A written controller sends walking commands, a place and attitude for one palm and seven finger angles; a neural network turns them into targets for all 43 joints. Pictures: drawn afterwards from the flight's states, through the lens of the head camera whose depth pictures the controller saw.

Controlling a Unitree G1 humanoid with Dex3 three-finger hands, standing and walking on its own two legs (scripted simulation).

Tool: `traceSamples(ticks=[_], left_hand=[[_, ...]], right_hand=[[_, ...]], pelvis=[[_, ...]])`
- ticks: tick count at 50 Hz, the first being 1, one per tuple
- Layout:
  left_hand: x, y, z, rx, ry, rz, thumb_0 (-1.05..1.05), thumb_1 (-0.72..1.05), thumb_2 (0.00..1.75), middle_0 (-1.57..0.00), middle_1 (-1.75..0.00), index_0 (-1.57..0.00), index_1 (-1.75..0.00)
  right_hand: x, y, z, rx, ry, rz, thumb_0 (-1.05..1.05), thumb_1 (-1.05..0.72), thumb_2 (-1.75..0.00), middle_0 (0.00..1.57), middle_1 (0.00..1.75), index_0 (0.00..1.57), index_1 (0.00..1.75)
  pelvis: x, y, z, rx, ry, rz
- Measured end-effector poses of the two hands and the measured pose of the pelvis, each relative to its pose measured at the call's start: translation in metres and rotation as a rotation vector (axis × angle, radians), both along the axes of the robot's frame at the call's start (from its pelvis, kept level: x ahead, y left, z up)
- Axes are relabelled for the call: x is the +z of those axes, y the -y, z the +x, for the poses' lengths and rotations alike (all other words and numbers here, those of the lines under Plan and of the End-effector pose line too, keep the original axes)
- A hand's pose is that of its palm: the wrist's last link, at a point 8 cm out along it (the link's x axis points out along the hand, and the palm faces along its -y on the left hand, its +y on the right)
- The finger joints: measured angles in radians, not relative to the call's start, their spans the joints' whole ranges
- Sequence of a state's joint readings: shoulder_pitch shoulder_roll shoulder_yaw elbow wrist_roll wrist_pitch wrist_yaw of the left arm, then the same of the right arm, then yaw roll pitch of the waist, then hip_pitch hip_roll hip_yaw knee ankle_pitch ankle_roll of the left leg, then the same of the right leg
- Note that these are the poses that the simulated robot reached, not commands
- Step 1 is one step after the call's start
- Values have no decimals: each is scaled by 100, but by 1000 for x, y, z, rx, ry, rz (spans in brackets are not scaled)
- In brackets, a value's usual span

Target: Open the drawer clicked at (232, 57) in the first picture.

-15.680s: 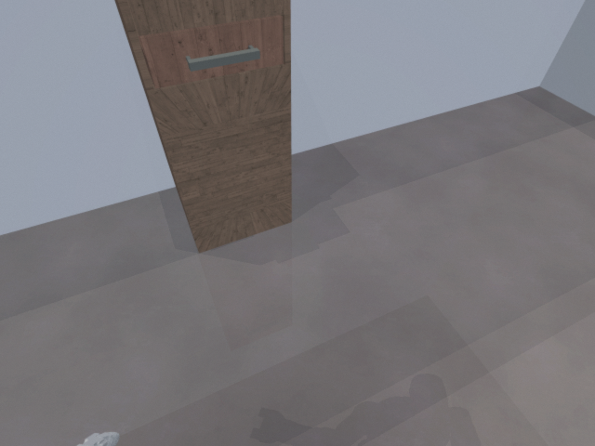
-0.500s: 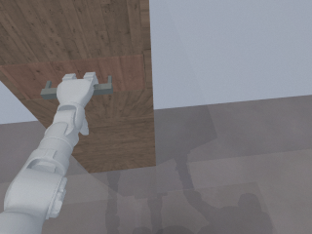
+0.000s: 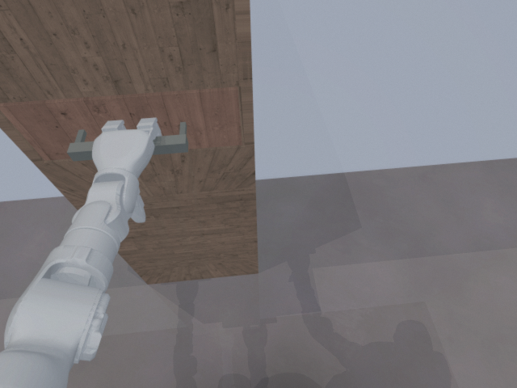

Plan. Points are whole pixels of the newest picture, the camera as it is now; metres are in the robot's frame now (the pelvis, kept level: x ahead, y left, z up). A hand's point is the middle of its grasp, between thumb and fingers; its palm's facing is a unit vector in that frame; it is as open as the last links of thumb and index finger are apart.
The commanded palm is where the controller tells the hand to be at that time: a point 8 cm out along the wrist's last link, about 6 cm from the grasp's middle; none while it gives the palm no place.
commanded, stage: close the thumb around the handle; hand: left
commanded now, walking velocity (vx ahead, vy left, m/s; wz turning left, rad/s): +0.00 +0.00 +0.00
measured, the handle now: (131, 139) +0.52 +0.21 +0.06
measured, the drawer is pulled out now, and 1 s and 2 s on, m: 0.00 0.00 0.12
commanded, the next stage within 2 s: pull the drawer open in 0.78 s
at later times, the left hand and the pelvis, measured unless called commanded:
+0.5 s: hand (132, 172) +0.46 +0.20 +0.05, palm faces -0.02 -0.01 -1.00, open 9.1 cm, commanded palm +0.44 +0.21 +0.10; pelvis +0.00 +0.00 +0.00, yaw +0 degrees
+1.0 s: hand (132, 171) +0.47 +0.21 +0.04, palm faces -0.02 -0.01 -1.00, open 5.8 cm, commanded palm +0.43 +0.21 +0.10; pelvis +0.00 +0.01 +0.00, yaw +0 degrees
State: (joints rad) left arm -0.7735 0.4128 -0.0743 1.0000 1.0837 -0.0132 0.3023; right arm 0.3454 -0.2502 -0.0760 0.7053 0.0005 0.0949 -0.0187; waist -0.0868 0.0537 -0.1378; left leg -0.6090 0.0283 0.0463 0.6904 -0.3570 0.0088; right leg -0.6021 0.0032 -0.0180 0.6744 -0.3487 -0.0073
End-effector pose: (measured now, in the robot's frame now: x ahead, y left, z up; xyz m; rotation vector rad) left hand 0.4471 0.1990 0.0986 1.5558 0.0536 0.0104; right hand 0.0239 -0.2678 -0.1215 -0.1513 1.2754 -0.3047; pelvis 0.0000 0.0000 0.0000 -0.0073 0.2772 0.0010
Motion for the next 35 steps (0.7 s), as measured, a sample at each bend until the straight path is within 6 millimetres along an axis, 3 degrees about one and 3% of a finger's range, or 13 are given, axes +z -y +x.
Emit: traceSamples(ticks=[8, 13, 35], left_hand=[[-1, 2, -4, -2, 14, 1, 0, -47, 31, -31, -121, -32, -120], [1, -1, -3, 13, 10, 1, 0, -35, 36, -32, -122, -33, -122], [0, -7, 1, 7, 7, 1, 0, 70, 81, -38, -133, -39, -131]], right_hand=[[-2, -4, -1, -3, 0, 15, 0, -91, -90, 20, 30, 20, 30], [-1, -5, 2, -3, 11, 13, 0, -91, -90, 20, 30, 20, 30], [1, -5, 3, 4, 7, -2, 0, -91, -90, 20, 30, 20, 30]], pelvis=[[0, -1, 0, -2, 7, 0], [1, -1, -1, -4, 7, 0], [0, -5, 0, -2, 0, -3]])
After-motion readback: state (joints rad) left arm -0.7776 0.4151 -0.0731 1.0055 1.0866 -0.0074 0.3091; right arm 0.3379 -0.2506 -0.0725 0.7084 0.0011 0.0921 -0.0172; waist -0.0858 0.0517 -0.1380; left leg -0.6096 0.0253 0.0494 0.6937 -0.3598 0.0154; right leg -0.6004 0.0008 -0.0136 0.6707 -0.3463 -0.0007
